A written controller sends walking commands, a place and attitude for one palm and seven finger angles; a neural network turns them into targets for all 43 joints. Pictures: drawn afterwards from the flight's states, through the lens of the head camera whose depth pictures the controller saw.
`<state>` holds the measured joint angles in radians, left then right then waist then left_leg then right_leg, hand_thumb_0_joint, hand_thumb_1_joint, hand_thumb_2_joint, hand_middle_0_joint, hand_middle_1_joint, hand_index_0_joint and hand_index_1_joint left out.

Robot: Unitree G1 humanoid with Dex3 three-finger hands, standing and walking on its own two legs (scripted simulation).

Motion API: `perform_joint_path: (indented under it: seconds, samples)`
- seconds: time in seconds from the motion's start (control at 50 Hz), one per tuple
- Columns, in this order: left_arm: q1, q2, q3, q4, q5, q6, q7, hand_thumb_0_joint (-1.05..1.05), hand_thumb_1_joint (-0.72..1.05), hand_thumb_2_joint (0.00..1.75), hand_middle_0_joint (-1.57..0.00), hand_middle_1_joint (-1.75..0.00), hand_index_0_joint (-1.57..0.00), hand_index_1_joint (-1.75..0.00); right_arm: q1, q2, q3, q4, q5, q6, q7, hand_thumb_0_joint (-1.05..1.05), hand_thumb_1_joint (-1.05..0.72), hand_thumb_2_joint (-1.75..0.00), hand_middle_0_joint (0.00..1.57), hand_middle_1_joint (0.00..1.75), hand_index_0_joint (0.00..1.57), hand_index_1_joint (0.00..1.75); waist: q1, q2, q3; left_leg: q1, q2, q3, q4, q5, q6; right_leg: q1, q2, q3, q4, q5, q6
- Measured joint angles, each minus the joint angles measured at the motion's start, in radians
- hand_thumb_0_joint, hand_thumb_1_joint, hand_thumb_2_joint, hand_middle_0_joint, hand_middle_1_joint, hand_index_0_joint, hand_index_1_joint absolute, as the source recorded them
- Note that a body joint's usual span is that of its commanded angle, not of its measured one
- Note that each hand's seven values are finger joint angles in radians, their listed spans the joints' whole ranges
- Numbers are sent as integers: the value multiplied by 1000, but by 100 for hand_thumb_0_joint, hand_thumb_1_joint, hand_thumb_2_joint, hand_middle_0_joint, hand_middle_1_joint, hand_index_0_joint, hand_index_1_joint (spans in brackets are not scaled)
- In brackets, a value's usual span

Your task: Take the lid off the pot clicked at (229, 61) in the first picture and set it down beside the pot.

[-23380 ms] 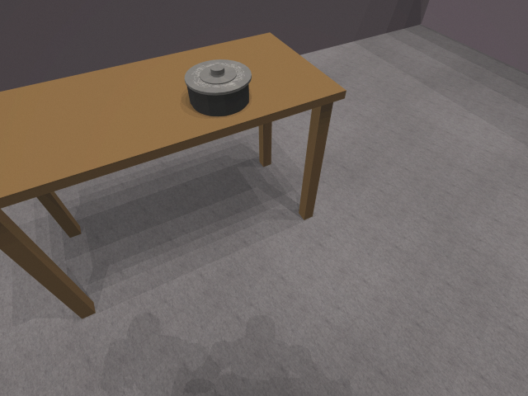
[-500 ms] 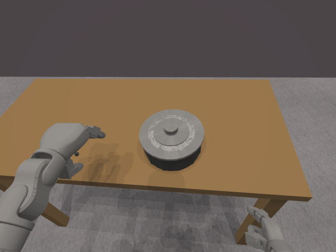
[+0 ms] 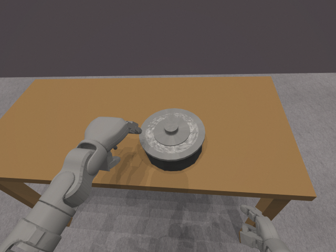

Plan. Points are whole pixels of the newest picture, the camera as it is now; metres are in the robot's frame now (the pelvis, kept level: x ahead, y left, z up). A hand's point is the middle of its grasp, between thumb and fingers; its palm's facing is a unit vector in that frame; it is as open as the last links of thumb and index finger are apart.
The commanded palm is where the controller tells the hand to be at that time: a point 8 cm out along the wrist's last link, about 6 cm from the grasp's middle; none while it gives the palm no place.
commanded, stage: move the open hand above the knob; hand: left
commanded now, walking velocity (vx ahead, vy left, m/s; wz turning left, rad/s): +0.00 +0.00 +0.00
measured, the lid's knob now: (171, 127) +0.45 +0.04 +0.02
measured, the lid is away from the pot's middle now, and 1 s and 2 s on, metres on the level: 0.00 0.00 0.00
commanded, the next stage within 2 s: none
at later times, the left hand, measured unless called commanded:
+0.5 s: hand (134, 133) +0.37 +0.13 +0.08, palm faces -0.24 -0.10 -0.97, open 10.1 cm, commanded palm +0.36 +0.12 +0.16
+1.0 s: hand (154, 115) +0.42 +0.08 +0.10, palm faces -0.16 -0.08 -0.98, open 10.1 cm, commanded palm +0.40 +0.07 +0.16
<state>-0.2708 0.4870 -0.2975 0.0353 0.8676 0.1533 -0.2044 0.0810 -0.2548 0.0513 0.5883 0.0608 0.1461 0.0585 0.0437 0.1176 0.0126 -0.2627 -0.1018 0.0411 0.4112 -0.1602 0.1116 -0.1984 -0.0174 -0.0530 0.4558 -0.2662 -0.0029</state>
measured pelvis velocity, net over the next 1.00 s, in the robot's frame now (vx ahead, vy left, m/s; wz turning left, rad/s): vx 0.02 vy -0.05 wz -0.02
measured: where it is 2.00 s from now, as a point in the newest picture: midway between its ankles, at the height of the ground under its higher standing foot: outside the picture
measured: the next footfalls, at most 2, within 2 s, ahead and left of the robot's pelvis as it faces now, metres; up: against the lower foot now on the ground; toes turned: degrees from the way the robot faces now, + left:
none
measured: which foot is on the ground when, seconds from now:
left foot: down 0.00-1.00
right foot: down 0.00-1.00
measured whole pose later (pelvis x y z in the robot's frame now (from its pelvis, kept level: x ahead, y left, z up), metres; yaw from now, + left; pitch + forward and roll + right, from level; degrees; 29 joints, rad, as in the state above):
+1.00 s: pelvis +0.02 -0.05 +0.00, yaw -1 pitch +2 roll +1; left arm -0.58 0.38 -0.34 0.39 0.83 0.27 -0.15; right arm 0.05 -0.26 0.06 0.63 0.09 0.19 0.03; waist 0.00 0.09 -0.04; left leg -0.28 -0.05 0.04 0.45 -0.21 0.05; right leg -0.22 0.03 -0.04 0.49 -0.31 -0.06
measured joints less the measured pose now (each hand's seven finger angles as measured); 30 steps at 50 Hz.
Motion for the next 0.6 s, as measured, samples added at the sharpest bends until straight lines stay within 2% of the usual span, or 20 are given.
perform_joint_path:
  seconds: [0.04,0.08,0.14,0.18,0.24,0.3,0.34,0.38,0.46,0.54,0.6]
  samples:
    - [-38,18,3,53,7,-6,17,0,-27,136,-84,-8,-84,-8,-6,3,11,14,3,2,-13,1,-90,-90,20,30,20,30,-3,-5,-3,0,6,2,5,-5,-5,0,5,3,3,-3,-4]
    - [-76,22,20,106,-1,19,28,0,-27,136,-84,-8,-84,-8,-4,6,12,18,7,6,-17,1,-90,-90,20,30,20,30,-6,-10,-6,1,10,3,6,-8,-11,0,10,4,3,-4,-7]
    - [-94,-1,41,131,-29,75,26,0,-27,137,-84,-8,-84,-8,14,0,1,7,13,11,-5,1,-90,-90,20,30,20,30,-10,-9,-16,0,14,-1,3,-9,-18,0,14,1,-2,-5,-13]
    - [-84,-26,30,123,-34,96,13,-1,-27,137,-83,-8,-84,-8,23,-9,-8,-1,15,15,5,1,-90,-90,20,30,20,30,-13,-4,-22,-2,15,-5,5,-12,-21,2,16,-3,-3,-8,-16]
    - [-62,-39,-6,109,-24,82,-9,-1,-27,137,-83,-8,-84,-8,15,-22,-7,-2,15,21,0,2,-90,-90,20,30,20,30,-21,1,-19,4,19,-5,9,-20,-24,7,20,-2,-1,-14,-20]
    - [-79,-12,-27,115,-8,53,-14,0,-27,137,-84,-8,-84,-8,2,-25,-1,9,13,14,-20,2,-90,-90,20,30,20,30,-26,-7,-9,10,25,-1,13,-26,-31,10,26,2,6,-20,-28]
    - [-100,3,-12,126,-14,45,-4,0,-27,136,-84,-8,-84,-8,-2,-24,0,16,13,9,-27,1,-90,-90,20,30,20,30,-27,-13,-8,13,29,-1,13,-28,-36,12,30,3,6,-23,-33]
    - [-119,3,14,143,-30,57,10,0,-27,136,-84,-8,-84,-8,1,-25,-2,18,16,7,-25,1,-90,-90,20,30,20,30,-26,-15,-15,14,33,-2,11,-30,-42,13,34,2,4,-24,-38]
    - [-125,-35,33,184,-47,107,14,0,-27,137,-83,-8,-84,-8,6,-34,-9,9,27,16,-4,1,-90,-90,20,30,20,30,-25,-9,-31,7,39,-7,18,-38,-50,11,40,-1,2,-28,-45]
    - [-109,-41,-19,184,-34,117,-26,-1,-27,137,-83,-8,-84,-8,-11,-34,-5,0,26,31,-11,1,-90,-90,20,30,20,30,-33,-9,-17,4,44,-7,26,-45,-55,8,46,-1,7,-33,-50]
    - [-129,-12,-44,142,-32,85,-39,0,-27,137,-84,-8,-84,-8,-23,-29,-5,8,18,22,-30,1,-90,-90,20,30,20,30,-34,-18,-2,6,47,-10,29,-47,-58,10,49,-3,12,-37,-55]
